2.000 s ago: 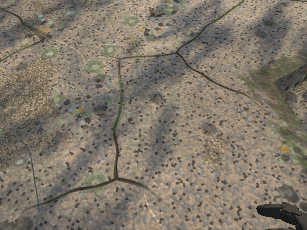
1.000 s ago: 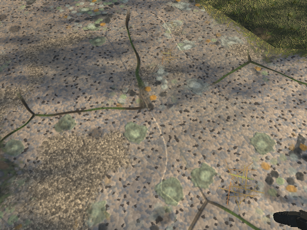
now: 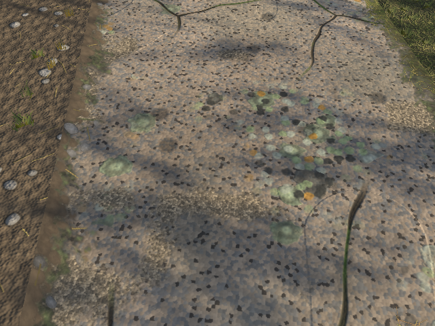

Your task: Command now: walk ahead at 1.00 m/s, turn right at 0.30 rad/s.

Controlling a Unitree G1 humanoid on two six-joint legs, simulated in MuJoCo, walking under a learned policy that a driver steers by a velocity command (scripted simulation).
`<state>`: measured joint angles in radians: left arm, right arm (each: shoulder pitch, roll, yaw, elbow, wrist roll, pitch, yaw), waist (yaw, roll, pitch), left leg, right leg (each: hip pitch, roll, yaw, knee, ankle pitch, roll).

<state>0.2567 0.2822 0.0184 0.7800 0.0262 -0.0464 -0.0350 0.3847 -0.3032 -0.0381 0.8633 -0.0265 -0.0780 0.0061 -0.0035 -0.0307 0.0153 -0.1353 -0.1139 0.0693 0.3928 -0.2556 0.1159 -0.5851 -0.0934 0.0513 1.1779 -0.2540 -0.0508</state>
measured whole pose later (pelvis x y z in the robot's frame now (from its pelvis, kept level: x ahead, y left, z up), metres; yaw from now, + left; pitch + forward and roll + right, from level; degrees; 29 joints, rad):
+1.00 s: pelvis +0.88 -0.19 -0.01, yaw -33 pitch +2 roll +2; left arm -0.06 0.27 -0.02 0.60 0.05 -0.07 -0.04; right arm 0.57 -0.28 -0.04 0.94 0.01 -0.08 0.02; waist -0.14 -0.04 0.05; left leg 0.00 -0.03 -0.04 0.36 -0.37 -0.01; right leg -0.55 0.02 0.04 0.54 0.04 -0.04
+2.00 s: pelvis +1.03 -0.25 +0.00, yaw +20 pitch +1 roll +0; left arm 0.15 0.29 0.04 0.66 0.02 0.03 0.05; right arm 0.21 -0.35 -0.11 0.68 -0.03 0.07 0.03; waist -0.03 0.05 0.06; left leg -0.49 -0.19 -0.19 0.89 -0.38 -0.02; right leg -0.25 0.04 0.03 0.45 -0.20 -0.03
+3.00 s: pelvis +1.19 -0.28 +0.01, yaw -10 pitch +2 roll +1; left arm 0.26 0.28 0.06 0.69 0.02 0.01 -0.02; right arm 0.23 -0.29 -0.03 0.76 -0.04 0.03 0.02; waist 0.01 0.03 0.02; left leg -0.57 0.07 -0.02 0.91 -0.21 -0.05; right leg -0.24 0.14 0.09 0.38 -0.16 -0.12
